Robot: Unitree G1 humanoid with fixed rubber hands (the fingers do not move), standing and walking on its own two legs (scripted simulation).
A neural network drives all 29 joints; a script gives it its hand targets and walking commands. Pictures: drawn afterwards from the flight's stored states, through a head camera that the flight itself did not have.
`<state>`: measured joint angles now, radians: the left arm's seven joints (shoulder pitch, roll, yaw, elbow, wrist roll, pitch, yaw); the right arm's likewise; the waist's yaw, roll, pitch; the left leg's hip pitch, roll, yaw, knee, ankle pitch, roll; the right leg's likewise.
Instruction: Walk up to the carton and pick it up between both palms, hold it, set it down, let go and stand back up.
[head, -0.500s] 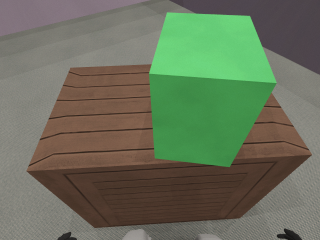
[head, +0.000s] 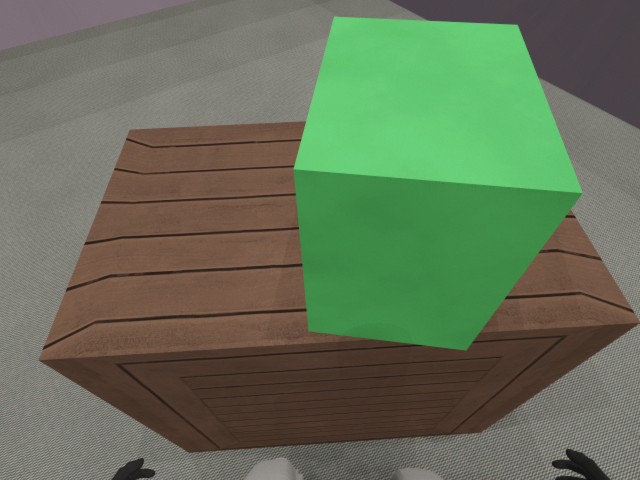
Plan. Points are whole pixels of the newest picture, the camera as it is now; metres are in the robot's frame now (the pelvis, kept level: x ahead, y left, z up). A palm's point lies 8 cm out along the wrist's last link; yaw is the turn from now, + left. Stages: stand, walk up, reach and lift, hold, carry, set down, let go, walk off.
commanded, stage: walk up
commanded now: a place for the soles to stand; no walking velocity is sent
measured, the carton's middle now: (403, 192) +0.43 -0.08 +0.11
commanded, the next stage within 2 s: none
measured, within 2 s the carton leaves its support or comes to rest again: neither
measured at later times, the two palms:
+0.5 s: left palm out of the picture +0.08 +0.30 -0.10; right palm out of the picture +0.09 -0.31 -0.09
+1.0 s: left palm out of the picture +0.12 +0.18 -0.08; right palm out of the picture +0.10 -0.43 -0.11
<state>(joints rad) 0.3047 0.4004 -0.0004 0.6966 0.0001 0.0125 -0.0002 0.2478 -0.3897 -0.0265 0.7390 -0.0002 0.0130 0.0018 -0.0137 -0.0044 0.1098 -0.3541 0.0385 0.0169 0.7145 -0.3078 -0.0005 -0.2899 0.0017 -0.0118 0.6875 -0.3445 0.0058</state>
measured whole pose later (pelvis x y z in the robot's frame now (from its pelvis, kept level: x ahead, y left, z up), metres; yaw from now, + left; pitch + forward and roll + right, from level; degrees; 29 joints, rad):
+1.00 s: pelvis +0.04 -0.12 +0.01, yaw -3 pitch -1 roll +4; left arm 0.27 0.39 0.00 0.77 0.00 0.05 0.00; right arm 0.22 -0.39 -0.03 0.82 0.00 0.02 -0.04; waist -0.01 -0.01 0.11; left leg -0.36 -0.01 0.01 0.82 -0.48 -0.01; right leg -0.25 0.03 -0.02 0.66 -0.40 -0.09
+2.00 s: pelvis +0.08 -0.12 +0.01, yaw -5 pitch -2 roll +0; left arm 0.22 0.37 0.00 0.80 0.00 0.04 0.00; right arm 0.22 -0.39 -0.02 0.84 0.00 0.00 -0.03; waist -0.01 0.03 0.09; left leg -0.27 0.03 0.01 0.64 -0.33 0.00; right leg -0.32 0.02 -0.02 0.62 -0.26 -0.02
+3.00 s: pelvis -0.01 -0.03 +0.00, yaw -1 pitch -5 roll -3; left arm 0.19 0.38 0.00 0.81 0.00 0.05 0.05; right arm 0.22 -0.38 -0.06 0.85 0.00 0.07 0.02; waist -0.02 0.00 0.16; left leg -0.28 0.02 0.01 0.79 -0.43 0.03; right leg -0.46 -0.05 -0.02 0.84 -0.42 0.01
